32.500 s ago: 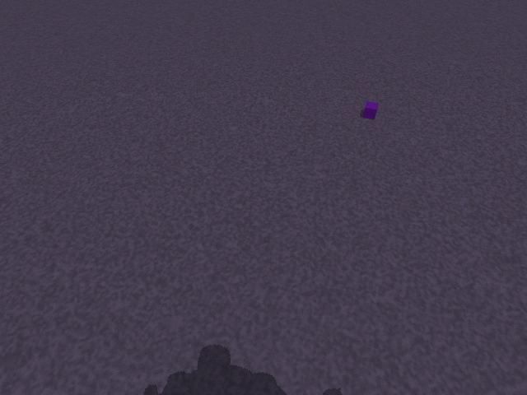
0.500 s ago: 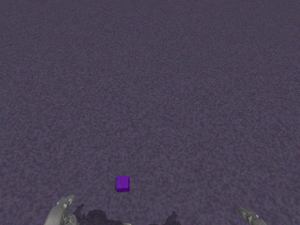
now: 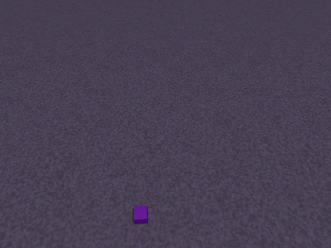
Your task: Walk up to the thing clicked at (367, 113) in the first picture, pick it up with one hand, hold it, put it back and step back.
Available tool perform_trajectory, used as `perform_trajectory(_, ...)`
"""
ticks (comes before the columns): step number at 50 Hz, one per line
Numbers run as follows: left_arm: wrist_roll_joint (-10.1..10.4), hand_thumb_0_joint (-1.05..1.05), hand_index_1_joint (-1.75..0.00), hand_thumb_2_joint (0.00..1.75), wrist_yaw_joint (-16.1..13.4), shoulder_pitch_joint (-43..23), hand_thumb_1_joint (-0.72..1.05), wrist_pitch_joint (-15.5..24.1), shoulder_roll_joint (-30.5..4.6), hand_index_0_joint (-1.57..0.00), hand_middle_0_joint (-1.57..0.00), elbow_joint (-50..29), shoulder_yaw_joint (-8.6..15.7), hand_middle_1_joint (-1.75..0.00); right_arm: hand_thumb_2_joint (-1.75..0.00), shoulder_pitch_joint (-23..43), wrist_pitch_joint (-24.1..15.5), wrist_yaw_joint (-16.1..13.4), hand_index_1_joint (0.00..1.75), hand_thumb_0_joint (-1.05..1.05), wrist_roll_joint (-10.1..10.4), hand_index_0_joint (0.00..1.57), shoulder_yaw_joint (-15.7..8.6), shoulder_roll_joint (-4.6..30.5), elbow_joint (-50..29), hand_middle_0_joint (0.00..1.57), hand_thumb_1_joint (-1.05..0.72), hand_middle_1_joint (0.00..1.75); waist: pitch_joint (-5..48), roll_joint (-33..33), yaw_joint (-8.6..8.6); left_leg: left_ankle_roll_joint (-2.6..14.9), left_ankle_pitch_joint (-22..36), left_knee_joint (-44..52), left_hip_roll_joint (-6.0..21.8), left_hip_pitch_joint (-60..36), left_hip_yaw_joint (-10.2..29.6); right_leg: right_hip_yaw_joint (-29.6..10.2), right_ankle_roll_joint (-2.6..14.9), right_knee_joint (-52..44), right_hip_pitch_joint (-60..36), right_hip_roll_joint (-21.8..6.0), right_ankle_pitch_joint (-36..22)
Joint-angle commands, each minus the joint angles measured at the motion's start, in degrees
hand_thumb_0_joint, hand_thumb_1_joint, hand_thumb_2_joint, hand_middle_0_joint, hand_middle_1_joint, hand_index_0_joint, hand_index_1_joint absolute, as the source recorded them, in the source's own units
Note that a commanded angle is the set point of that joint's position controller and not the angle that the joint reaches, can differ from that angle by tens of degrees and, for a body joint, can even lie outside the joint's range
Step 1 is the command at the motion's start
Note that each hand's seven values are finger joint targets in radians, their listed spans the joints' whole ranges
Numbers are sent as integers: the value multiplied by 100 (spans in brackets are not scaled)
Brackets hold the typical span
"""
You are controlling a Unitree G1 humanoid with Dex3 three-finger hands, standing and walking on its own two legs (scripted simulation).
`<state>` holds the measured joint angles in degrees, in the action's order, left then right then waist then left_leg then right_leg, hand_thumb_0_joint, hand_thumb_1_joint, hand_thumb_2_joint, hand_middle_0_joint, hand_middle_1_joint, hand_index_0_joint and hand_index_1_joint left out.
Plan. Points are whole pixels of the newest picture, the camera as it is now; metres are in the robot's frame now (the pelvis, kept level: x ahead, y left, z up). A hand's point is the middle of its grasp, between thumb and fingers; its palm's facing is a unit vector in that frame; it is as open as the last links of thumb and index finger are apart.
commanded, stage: stand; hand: left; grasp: from above
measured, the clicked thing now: (141, 214) +0.46 +0.17 -0.74
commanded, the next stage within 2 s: step back in 1.82 s
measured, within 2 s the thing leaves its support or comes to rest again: neither
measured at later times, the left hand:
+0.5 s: hand out of the picture +0.04 +0.22 -0.16, palm faces +0.01 -0.94 -0.33, open 7.4 cm
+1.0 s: hand out of the picture +0.10 +0.22 -0.15, palm faces +0.01 -0.94 -0.34, open 7.4 cm
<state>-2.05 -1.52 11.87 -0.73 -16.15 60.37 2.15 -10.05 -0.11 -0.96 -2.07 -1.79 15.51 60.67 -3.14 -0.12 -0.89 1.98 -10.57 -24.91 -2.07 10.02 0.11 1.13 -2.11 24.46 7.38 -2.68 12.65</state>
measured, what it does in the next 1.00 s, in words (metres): stands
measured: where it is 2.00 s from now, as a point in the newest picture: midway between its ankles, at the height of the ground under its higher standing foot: outside the picture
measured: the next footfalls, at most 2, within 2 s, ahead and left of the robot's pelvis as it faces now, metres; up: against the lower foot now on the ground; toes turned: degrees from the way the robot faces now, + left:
none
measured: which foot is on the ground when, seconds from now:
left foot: down 0.00-1.00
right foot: down 0.00-1.00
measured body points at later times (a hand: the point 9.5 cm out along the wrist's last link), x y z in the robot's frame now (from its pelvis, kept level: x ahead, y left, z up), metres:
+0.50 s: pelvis +0.00 -0.02 +0.00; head +0.00 -0.02 +0.45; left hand +0.04 +0.27 -0.14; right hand +0.06 -0.30 -0.14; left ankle +0.04 +0.09 -0.74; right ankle +0.01 -0.14 -0.74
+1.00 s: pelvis +0.02 -0.03 +0.01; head +0.02 -0.03 +0.46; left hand +0.10 +0.27 -0.13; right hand +0.09 -0.32 -0.13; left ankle +0.04 +0.09 -0.74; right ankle +0.01 -0.14 -0.74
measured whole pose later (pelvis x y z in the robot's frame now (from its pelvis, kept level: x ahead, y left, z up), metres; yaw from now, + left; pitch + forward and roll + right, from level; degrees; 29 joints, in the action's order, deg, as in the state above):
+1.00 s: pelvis +0.02 -0.03 +0.01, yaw +0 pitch -3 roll +0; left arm -1.1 -0.8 5.9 0.4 -17.7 65.2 1.8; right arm -6.6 -0.5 -0.7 -1.2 -0.6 18.3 65.6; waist -2.8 0.6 0.3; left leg -0.2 -8.7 -18.5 -0.1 6.4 0.6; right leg 1.5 -0.2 18.6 4.2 -0.6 11.0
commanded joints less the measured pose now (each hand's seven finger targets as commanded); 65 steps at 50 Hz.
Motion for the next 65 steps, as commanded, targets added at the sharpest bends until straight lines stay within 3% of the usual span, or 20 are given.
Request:
perform_trajectory(1, 10, 0, -30, 90, -57, -142, 90, 176, -986, -20, -20, -152, 178, -30, -90, 315, -152, -78, 30, 0, 39, 20, -273, 1176, -253, 20, -90, 30, 64, 128, -10, -1, -490, 975, 731, 89, 930, -382, 225, -560, -13, -315, -11)
perform_trajectory(4, 11, 0, -30, 90, -47, -120, 90, 160, -1008, -20, -20, -47, 170, -30, -90, 378, -135, -67, 30, 0, 43, 20, -272, 1216, -202, 20, -90, 30, 19, 208, -26, -8, -915, 1105, 741, 173, 982, -331, 214, -592, 43, -278, 175)
perform_trajectory(6, 5, 0, -30, 90, -45, -174, 90, 164, -1043, -20, -20, 1, 163, -30, -90, 367, -131, -57, 30, 0, 48, 20, -257, 1204, -157, 20, -90, 30, -93, 155, 4, -19, -886, 1123, 738, 245, 971, -346, 222, -619, 84, -292, 219)
perform_trajectory(7, 0, 0, -30, 90, -44, -155, 90, 182, -1020, -20, -20, 16, 152, -30, -90, 440, -140, -53, 30, 0, 56, 20, -257, 1199, -159, 20, -90, 30, 50, 82, -22, -11, -541, 1002, 733, 5, 902, -404, 240, -678, 79, -364, 103)
perform_trajectory(12, 13, 0, -30, 90, -39, -141, 90, 174, -1104, -20, -20, 117, 136, -30, -90, 424, -88, -27, 30, 0, 54, 20, -258, 1255, -77, 20, -90, 30, -93, 71, 22, -8, -1025, 1067, 728, 193, 921, -402, 227, -787, 221, -318, 598)
perform_trajectory(16, 22, 0, -30, 90, -36, -148, 90, 217, -1148, -20, -20, 157, 121, -30, -90, 384, -82, 1, 30, 0, 78, 20, -225, 1234, -22, 20, -90, 30, -40, -96, 42, -3, -656, 887, 678, 8, 824, -524, 238, -969, 300, -399, 685)
perform_trajectory(22, 62, 0, -30, 90, -42, -317, 90, 262, -1201, -20, -20, 174, 144, -30, -90, 412, -124, -5, 30, 0, 81, 20, -180, 1256, 20, 20, -90, 30, 212, -2, 80, 25, 212, 765, 740, -301, 715, -546, 263, -922, 92, -467, -134)
perform_trajectory(28, 78, 0, -30, 90, -12, -327, 90, 215, -1211, -20, -20, 236, 137, -30, -90, 371, -104, -20, 30, 0, 88, 20, -146, 1300, 129, 20, -90, 30, -41, 44, 62, -31, -167, 931, 741, -17, 743, -515, 263, -954, 88, -397, 193)
perform_trajectory(33, 84, 0, -30, 90, -11, -460, 90, 238, -1243, -20, -20, 208, 156, -30, -90, 399, -144, -31, 30, 0, 102, 20, -121, 1302, 136, 20, -90, 30, 325, 100, 77, -18, 541, 830, 805, -285, 683, -524, 275, -883, -174, -464, -503)
perform_trajectory(42, 108, 0, -30, 90, -7, -592, 90, 233, -1229, -20, -20, 231, 151, -30, -90, 528, -164, -49, 30, 0, 109, 20, -107, 1336, 184, 20, -90, 30, 439, -36, 43, -51, 1271, 799, 861, -482, 621, -449, 259, -856, -333, -463, -1085)
perform_trajectory(48, 110, 0, -30, 90, -3, -725, 90, 232, -1292, -20, -20, 208, 169, -30, -90, 572, -165, -54, 30, 0, 104, 20, -103, 1388, 188, 20, -90, 30, 401, -5, 70, -76, 1135, 849, 876, -505, 582, -475, 260, -890, -296, -476, -1051)
perform_trajectory(49, 106, 0, -30, 90, -3, -705, 90, 219, -1276, -20, -20, 244, 157, -30, -90, 576, -151, -49, 30, 0, 105, 20, -92, 1351, 210, 20, -90, 30, 192, -90, 69, -94, 946, 910, 876, -421, 620, -447, 251, -963, -151, -436, -794)
perform_trajectory(60, 105, 0, -30, 90, 24, -780, 90, 262, -1394, -20, -20, 180, 135, -30, -90, 651, -145, -8, 30, 0, 115, 20, -107, 1416, 196, 20, -90, 30, 254, -22, 96, -101, 646, 943, 885, -433, 597, -527, 272, -1078, -157, -459, -519)
perform_trajectory(64, 112, 0, -30, 90, 29, -824, 90, 276, -1424, -20, -20, 131, 139, -30, -90, 633, -160, -4, 30, 0, 117, 20, -108, 1459, 183, 20, -90, 30, 462, 119, 135, -76, 745, 930, 907, -497, 577, -568, 296, -1018, -270, -487, -723)
perform_trajectory(65, 108, 0, -30, 90, 31, -783, 90, 271, -1413, -20, -20, 162, 122, -30, -90, 659, -151, 5, 30, 0, 114, 20, -92, 1402, 196, 20, -90, 30, 283, 30, 99, -101, 644, 971, 895, -376, 605, -516, 284, -1049, -186, -452, -557)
